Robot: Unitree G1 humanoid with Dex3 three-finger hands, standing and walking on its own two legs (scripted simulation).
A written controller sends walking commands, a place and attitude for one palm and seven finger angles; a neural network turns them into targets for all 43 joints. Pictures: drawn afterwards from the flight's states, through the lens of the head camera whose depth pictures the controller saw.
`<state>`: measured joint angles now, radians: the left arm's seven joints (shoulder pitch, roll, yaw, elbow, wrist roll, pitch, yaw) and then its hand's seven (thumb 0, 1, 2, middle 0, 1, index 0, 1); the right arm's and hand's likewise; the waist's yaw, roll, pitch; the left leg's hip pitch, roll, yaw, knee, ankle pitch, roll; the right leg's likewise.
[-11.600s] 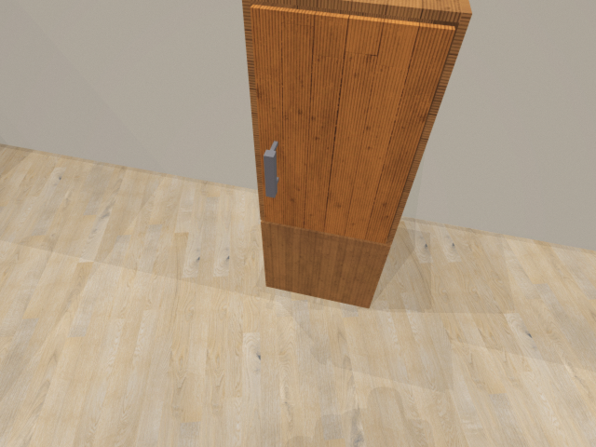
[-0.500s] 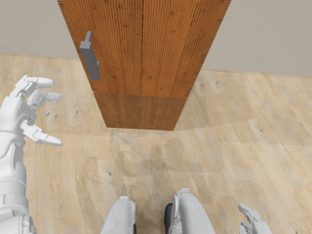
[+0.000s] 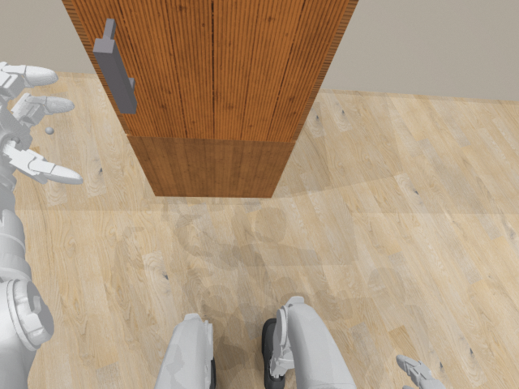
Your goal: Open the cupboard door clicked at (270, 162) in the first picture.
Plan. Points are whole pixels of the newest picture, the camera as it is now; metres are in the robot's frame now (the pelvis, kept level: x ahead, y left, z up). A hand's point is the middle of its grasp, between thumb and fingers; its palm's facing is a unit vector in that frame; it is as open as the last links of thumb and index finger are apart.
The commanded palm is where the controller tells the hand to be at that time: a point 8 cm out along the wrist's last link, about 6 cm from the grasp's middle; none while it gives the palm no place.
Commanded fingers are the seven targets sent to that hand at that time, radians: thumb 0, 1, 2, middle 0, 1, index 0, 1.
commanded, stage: move the hooked fingers beside the handle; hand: left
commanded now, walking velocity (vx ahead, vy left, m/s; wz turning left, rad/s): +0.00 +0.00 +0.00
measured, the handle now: (120, 69) +0.59 +0.21 +0.02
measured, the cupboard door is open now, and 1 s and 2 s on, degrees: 0 0 0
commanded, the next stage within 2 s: slide the fingers in behind the handle in 1.24 s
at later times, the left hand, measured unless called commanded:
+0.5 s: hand (60, 89) +0.54 +0.28 +0.03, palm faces +0.00 -1.00 -0.02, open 14.0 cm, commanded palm +0.53 +0.30 +0.03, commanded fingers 0.00 -0.50 0.30 -0.30 -1.20 -0.30 -1.20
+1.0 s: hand (63, 91) +0.53 +0.27 +0.03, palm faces +0.00 -1.00 -0.03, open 14.0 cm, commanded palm +0.53 +0.29 +0.03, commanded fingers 0.00 -0.50 0.30 -0.30 -1.20 -0.30 -1.20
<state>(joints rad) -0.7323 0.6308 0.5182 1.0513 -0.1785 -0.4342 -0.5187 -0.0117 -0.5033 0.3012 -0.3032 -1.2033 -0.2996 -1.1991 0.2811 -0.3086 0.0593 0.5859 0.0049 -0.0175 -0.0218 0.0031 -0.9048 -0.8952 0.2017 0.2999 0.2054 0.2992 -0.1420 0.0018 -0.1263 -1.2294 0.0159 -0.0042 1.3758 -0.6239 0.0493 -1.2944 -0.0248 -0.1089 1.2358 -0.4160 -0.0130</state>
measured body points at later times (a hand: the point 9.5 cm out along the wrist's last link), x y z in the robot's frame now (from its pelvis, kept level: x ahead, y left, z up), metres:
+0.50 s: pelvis +0.00 +0.01 -0.02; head +0.20 +0.06 +0.38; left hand +0.53 +0.33 +0.04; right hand +0.00 -0.26 -0.10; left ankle +0.00 +0.09 -0.61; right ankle +0.08 -0.12 -0.60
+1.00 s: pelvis +0.01 +0.01 +0.00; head +0.20 +0.06 +0.40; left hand +0.53 +0.33 +0.04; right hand +0.03 -0.26 -0.10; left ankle +0.00 +0.09 -0.60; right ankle +0.08 -0.12 -0.60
